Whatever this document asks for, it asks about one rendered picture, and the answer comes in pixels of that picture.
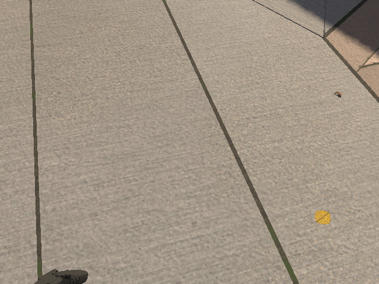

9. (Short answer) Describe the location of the left robot hand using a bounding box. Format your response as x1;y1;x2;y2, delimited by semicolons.
34;269;88;284

